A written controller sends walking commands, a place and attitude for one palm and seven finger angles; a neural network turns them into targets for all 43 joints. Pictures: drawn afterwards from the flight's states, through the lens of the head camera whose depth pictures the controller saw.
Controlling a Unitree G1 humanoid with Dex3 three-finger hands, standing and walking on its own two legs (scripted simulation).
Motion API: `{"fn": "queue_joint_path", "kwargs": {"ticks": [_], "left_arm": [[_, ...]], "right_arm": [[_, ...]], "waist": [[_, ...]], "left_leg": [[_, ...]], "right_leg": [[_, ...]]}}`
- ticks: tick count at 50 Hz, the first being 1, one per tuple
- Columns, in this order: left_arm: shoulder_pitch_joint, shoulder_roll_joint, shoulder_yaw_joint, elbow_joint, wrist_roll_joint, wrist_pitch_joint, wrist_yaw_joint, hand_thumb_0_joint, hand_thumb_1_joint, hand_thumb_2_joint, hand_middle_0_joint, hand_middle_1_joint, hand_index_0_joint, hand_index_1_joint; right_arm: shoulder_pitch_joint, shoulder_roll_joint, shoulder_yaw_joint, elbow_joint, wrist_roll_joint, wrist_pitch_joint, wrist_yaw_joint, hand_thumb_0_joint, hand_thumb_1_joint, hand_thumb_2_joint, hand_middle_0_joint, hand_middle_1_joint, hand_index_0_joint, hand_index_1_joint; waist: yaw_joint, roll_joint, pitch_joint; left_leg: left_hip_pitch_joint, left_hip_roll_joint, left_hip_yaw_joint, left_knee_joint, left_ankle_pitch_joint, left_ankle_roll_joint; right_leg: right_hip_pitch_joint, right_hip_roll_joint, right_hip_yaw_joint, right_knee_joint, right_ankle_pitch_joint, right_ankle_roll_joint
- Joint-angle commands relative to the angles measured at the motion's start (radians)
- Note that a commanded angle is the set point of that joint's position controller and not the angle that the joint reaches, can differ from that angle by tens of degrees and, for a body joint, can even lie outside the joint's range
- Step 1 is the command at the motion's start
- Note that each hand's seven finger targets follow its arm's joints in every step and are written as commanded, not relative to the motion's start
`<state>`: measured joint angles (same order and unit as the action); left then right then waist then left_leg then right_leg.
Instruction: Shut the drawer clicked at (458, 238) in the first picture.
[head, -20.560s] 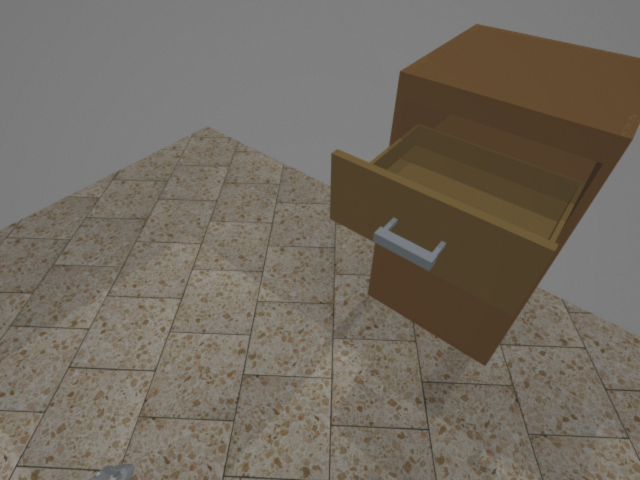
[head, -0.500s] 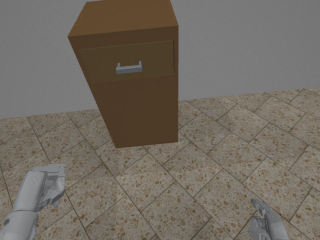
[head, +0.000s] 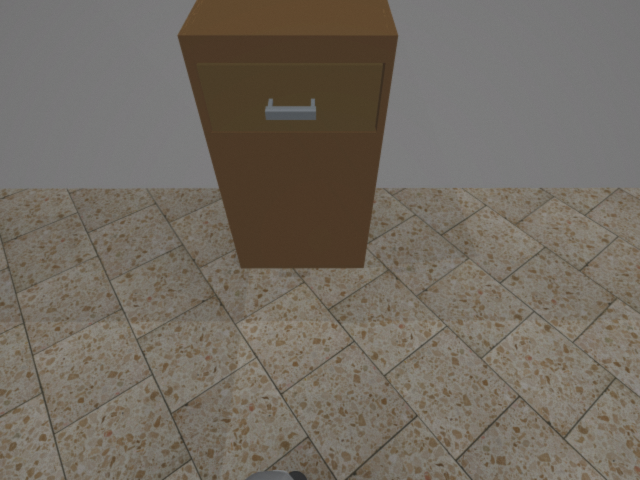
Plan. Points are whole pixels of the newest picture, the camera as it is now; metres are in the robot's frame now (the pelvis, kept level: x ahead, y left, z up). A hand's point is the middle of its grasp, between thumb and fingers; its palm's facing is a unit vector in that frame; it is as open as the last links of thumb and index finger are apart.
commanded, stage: let the arm hang, fingers relaxed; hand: left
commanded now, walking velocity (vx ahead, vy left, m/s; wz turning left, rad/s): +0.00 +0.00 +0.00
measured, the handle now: (291, 107) +0.91 +0.13 -0.05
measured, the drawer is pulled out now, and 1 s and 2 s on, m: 0.00 0.00 0.00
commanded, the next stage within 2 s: look to check the result in 0.50 s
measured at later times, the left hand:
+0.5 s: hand out of the picture +0.03 +0.21 -0.18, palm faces +0.02 -0.97 -0.23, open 7.4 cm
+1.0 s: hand out of the picture +0.08 +0.25 -0.16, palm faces -0.03 -0.94 -0.33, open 7.4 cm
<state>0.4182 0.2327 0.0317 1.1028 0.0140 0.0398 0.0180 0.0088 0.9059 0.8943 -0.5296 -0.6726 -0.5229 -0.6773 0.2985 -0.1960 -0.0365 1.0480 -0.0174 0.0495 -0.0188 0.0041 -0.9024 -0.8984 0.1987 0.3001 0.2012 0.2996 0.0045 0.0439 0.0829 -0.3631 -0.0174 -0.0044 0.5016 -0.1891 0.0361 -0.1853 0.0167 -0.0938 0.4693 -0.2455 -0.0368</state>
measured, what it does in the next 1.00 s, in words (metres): stands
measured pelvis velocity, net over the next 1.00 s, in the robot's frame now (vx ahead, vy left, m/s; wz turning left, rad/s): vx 0.04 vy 0.01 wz -0.03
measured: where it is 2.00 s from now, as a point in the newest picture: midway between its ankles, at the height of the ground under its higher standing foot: outside the picture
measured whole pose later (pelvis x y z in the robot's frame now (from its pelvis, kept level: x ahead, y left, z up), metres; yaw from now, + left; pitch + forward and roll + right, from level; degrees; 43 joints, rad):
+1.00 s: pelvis +0.04 +0.01 +0.01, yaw -2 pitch -1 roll +0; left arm 0.18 0.29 0.02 1.14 0.01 -0.01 0.02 0.00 0.91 0.89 -0.21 -0.30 -0.20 -0.30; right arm 0.08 -0.29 -0.03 1.12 -0.01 0.00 -0.02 0.00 -0.90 -0.90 0.20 0.30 0.20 0.30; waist 0.00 0.02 0.06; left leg -0.25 -0.04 0.06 0.36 -0.09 0.06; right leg 0.01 0.02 -0.01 0.33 -0.32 -0.02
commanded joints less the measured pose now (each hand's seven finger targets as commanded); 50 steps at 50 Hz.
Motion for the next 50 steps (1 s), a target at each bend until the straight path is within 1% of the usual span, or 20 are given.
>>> {"fn": "queue_joint_path", "kwargs": {"ticks": [1,5,6,8,9,11,14,16,18,19,20,21,22,25,29,31,34,38,42,50], "left_arm": [[-0.172,0.118,0.012,-0.079,0.003,-0.038,0.008,0.0,0.9,0.9,-0.2,-0.3,-0.2,-0.3],[-0.177,0.098,0.014,-0.065,0.007,-0.024,0.01,0.0,0.9,0.9,-0.2,-0.3,-0.2,-0.3],[-0.156,0.092,0.015,-0.059,0.006,-0.018,0.009,0.0,0.9,0.9,-0.2,-0.3,-0.2,-0.3],[-0.081,0.087,0.023,-0.042,0.002,-0.009,0.008,0.0,0.9,0.9,-0.2,-0.3,-0.2,-0.3],[-0.034,0.081,0.029,-0.026,0.007,-0.003,0.006,0.0,0.9,0.9,-0.2,-0.3,-0.2,-0.3],[0.05,0.06,0.035,-0.003,0.013,0.004,0.002,0.0,0.9,0.9,-0.2,-0.3,-0.2,-0.3],[0.073,0.04,0.038,-0.009,0.007,-0.007,-0.002,0.0,0.9,0.9,-0.2,-0.3,-0.2,-0.3],[0.053,0.06,0.035,-0.019,0.01,-0.024,-0.001,0.0,0.9,0.9,-0.2,-0.3,-0.2,-0.3],[-0.042,0.132,0.043,-0.045,0.015,-0.042,0.005,0.0,0.9,0.9,-0.2,-0.3,-0.2,-0.3],[-0.127,0.141,0.043,-0.07,0.013,-0.041,0.008,0.0,0.9,0.9,-0.2,-0.3,-0.2,-0.3],[-0.19,0.177,0.048,-0.093,0.013,-0.036,0.006,0.0,0.9,0.9,-0.2,-0.3,-0.2,-0.3],[-0.244,0.149,0.041,-0.103,0.005,-0.055,0.009,0.0,0.9,0.9,-0.2,-0.3,-0.2,-0.3],[-0.245,0.139,0.037,-0.095,0.004,-0.063,0.013,0.0,0.9,0.9,-0.2,-0.3,-0.2,-0.3],[-0.191,0.124,0.024,-0.054,-0.002,-0.073,0.014,0.0,0.9,0.9,-0.2,-0.3,-0.2,-0.3],[-0.148,0.139,0.021,-0.014,-0.001,-0.044,0.012,0.0,0.9,0.9,-0.2,-0.3,-0.2,-0.3],[-0.138,0.153,0.021,-0.004,0.0,-0.041,0.007,0.0,0.9,0.9,-0.2,-0.3,-0.2,-0.3],[-0.14,0.167,0.018,0.005,0.001,-0.047,0.003,0.0,0.9,0.9,-0.2,-0.3,-0.2,-0.3],[-0.171,0.192,0.018,0.002,0.002,-0.059,0.002,0.0,0.9,0.9,-0.2,-0.3,-0.2,-0.3],[-0.205,0.207,0.015,-0.006,0.002,-0.066,0.006,0.0,0.9,0.9,-0.2,-0.3,-0.2,-0.3],[-0.229,0.232,0.009,-0.01,-0.003,-0.066,0.01,0.0,0.9,0.9,-0.2,-0.3,-0.2,-0.3]], "right_arm": [[0.091,-0.091,-0.026,0.001,0.002,-0.011,-0.007,0.0,-0.9,-0.9,0.2,0.3,0.2,0.3],[0.127,-0.075,-0.022,0.03,-0.006,-0.016,-0.008,0.0,-0.9,-0.9,0.2,0.3,0.2,0.3],[0.118,-0.081,-0.02,0.028,-0.011,-0.019,-0.009,0.0,-0.9,-0.9,0.2,0.3,0.2,0.3],[0.069,-0.141,-0.026,0.009,-0.022,-0.033,-0.015,0.0,-0.9,-0.9,0.2,0.3,0.2,0.3],[0.026,-0.183,-0.035,-0.005,-0.021,-0.037,-0.02,0.0,-0.9,-0.9,0.2,0.3,0.2,0.3],[-0.038,-0.202,-0.041,-0.03,-0.017,-0.045,-0.024,0.0,-0.9,-0.9,0.2,0.3,0.2,0.3],[-0.078,-0.193,-0.046,-0.04,-0.018,-0.05,-0.024,0.0,-0.9,-0.9,0.2,0.3,0.2,0.3],[-0.055,-0.181,-0.053,-0.028,-0.013,-0.044,-0.019,0.0,-0.9,-0.9,0.2,0.3,0.2,0.3],[-0.034,-0.124,-0.049,-0.024,0.001,-0.041,-0.014,0.0,-0.9,-0.9,0.2,0.3,0.2,0.3],[-0.019,-0.114,-0.05,-0.01,-0.004,-0.038,-0.009,0.0,-0.9,-0.9,0.2,0.3,0.2,0.3],[0.005,-0.119,-0.056,-0.005,-0.005,-0.035,-0.002,0.0,-0.9,-0.9,0.2,0.3,0.2,0.3],[0.005,-0.116,-0.051,0.004,-0.005,-0.043,0.0,0.0,-0.9,-0.9,0.2,0.3,0.2,0.3],[-0.013,-0.122,-0.048,-0.001,-0.003,-0.046,-0.001,0.0,-0.9,-0.9,0.2,0.3,0.2,0.3],[-0.061,-0.173,-0.036,0.0,-0.001,-0.07,-0.015,0.0,-0.9,-0.9,0.2,0.3,0.2,0.3],[-0.108,-0.204,-0.026,0.014,0.0,-0.065,-0.019,0.0,-0.9,-0.9,0.2,0.3,0.2,0.3],[-0.132,-0.227,-0.029,0.01,-0.001,-0.063,-0.017,0.0,-0.9,-0.9,0.2,0.3,0.2,0.3],[-0.152,-0.248,-0.033,0.008,0.0,-0.062,-0.014,0.0,-0.9,-0.9,0.2,0.3,0.2,0.3],[-0.167,-0.262,-0.034,0.011,0.005,-0.068,-0.012,0.0,-0.9,-0.9,0.2,0.3,0.2,0.3],[-0.185,-0.268,-0.031,0.018,0.009,-0.069,-0.01,0.0,-0.9,-0.9,0.2,0.3,0.2,0.3],[-0.217,-0.278,-0.019,0.03,0.009,-0.067,-0.005,0.0,-0.9,-0.9,0.2,0.3,0.2,0.3]], "waist": [[-0.071,-0.196,0.04],[-0.075,-0.056,0.109],[-0.063,0.006,0.13],[-0.015,0.174,0.122],[0.016,0.2,0.099],[0.06,0.172,0.01],[0.083,0.082,-0.07],[0.061,-0.031,-0.054],[0.001,-0.209,-0.026],[-0.025,-0.182,-0.013],[-0.054,-0.142,-0.049],[-0.062,-0.163,-0.033],[-0.053,-0.191,-0.026],[-0.033,-0.05,-0.043],[-0.006,0.093,-0.02],[0.002,0.072,-0.019],[0.0,0.018,-0.075],[-0.012,-0.037,-0.141],[-0.023,-0.071,-0.126],[-0.02,-0.055,-0.098]], "left_leg": [[0.257,0.049,-0.026,0.139,-0.088,-0.003],[0.219,0.085,-0.078,0.046,-0.183,0.005],[0.144,0.111,-0.139,-0.056,-0.279,0.015],[-0.087,0.213,-0.366,-0.358,-0.593,0.053],[-0.18,0.253,-0.422,-0.45,-0.683,0.072],[-0.219,0.255,-0.379,-0.505,-0.611,0.07],[-0.097,0.218,-0.262,-0.445,-0.391,0.069],[-0.021,0.13,-0.156,-0.329,-0.289,0.026],[0.061,0.033,-0.038,-0.09,-0.091,-0.021],[0.128,0.018,-0.027,0.022,-0.07,-0.03],[0.175,0.003,-0.017,0.088,-0.072,-0.04],[0.164,0.033,-0.037,0.088,-0.02,-0.021],[0.155,0.044,-0.044,0.069,0.017,-0.013],[0.221,0.114,-0.091,-0.056,0.281,0.015],[0.191,0.172,-0.22,-0.209,0.04,0.048],[0.169,0.174,-0.24,-0.263,-0.074,0.044],[0.215,0.158,-0.211,-0.267,-0.079,0.031],[0.301,0.147,-0.164,-0.217,0.087,0.025],[0.333,0.142,-0.13,-0.169,0.213,0.022],[0.323,0.141,-0.111,-0.163,0.238,0.015]], "right_leg": [[-0.395,-0.213,0.21,-0.287,-0.447,-0.097],[-0.454,-0.163,0.172,-0.179,-0.471,-0.075],[-0.412,-0.121,0.147,-0.119,-0.453,-0.056],[-0.189,-0.016,0.069,0.077,-0.309,-0.009],[-0.085,0.01,0.048,0.211,-0.257,-0.007],[0.028,0.022,0.051,0.37,-0.241,-0.012],[0.074,0.006,0.06,0.194,-0.224,-0.016],[0.093,-0.009,0.094,-0.114,-0.161,-0.029],[-0.049,-0.192,0.288,-0.279,-0.263,-0.083],[-0.155,-0.246,0.302,-0.314,-0.304,-0.118],[-0.192,-0.255,0.285,-0.288,-0.295,-0.135],[-0.196,-0.226,0.256,-0.276,-0.24,-0.125],[-0.163,-0.199,0.243,-0.26,-0.158,-0.106],[-0.052,-0.135,0.173,-0.105,0.239,-0.043],[-0.02,-0.082,0.15,-0.113,-0.06,-0.019],[0.001,-0.079,0.141,-0.12,-0.088,-0.018],[0.02,-0.09,0.144,-0.151,-0.085,-0.021],[0.028,-0.111,0.153,-0.181,-0.016,-0.02],[0.014,-0.127,0.167,-0.208,0.071,-0.015],[0.027,-0.14,0.175,-0.218,0.126,-0.007]]}}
